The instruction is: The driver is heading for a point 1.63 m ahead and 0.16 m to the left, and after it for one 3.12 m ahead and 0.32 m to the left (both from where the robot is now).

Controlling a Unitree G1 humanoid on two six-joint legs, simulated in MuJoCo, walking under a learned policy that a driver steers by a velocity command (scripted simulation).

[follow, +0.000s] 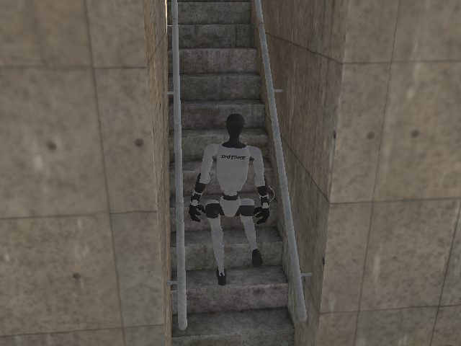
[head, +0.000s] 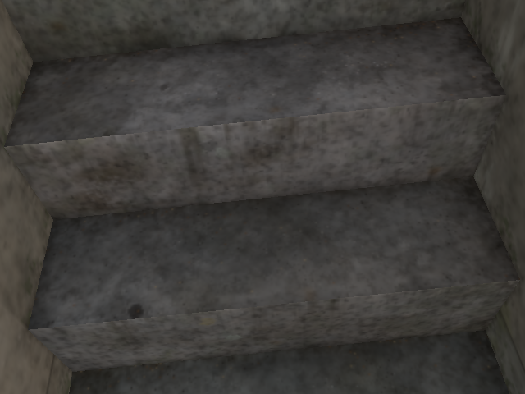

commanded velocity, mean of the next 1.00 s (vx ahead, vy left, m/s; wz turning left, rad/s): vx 0.31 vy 0.00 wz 0.00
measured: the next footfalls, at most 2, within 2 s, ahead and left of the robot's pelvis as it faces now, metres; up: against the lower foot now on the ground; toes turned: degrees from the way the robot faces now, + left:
right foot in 0.26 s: +0.08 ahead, -0.11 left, +0.00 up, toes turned +0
left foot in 0.68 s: +0.31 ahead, +0.22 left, +0.21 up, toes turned +1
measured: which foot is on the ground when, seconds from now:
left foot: down 0.00-0.30, up 0.32-0.66, down 0.68-1.00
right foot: up 0.00-0.24, down 0.26-0.70, up 0.72-1.00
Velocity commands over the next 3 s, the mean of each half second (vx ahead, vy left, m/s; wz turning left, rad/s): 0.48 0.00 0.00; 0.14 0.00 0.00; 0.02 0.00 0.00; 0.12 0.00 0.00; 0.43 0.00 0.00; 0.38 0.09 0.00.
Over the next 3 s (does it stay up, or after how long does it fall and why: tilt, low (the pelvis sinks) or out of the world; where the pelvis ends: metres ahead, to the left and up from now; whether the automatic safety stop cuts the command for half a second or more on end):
stays up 0.71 -0.02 0.62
